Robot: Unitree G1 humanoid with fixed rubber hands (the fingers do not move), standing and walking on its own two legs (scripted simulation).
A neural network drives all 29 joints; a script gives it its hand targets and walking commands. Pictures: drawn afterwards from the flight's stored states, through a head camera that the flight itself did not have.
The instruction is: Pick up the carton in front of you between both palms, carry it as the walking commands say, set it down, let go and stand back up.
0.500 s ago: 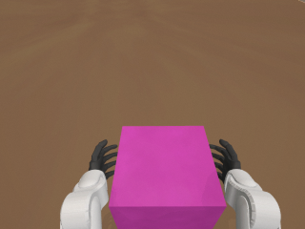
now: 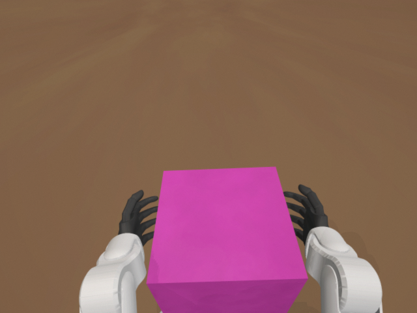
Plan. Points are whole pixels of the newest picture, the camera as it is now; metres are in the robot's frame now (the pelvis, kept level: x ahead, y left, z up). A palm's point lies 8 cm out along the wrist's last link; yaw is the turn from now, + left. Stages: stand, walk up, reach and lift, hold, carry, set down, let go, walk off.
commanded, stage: carry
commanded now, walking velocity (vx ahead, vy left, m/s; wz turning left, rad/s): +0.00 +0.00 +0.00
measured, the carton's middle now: (222, 251) +0.23 +0.01 -0.02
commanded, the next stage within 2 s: none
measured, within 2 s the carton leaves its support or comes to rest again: neither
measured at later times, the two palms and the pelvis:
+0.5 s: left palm (144, 153) +0.41 +0.17 +0.07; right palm (288, 156) +0.38 -0.13 +0.07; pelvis +0.17 +0.04 -0.02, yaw -4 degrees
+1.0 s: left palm (143, 168) +0.36 +0.16 +0.07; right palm (297, 171) +0.34 -0.14 +0.07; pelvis +0.14 +0.03 -0.02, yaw -4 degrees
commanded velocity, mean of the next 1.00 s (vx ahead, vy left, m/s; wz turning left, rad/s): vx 0.00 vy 0.00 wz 0.00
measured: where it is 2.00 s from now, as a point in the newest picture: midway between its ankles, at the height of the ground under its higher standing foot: outside the picture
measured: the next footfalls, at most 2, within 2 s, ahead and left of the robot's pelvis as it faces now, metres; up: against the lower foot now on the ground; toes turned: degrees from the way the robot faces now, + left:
left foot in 0.20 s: +0.23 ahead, +0.13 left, +0.00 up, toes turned -22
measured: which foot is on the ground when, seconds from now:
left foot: up 0.00-0.18, down 0.20-1.00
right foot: down 0.00-1.00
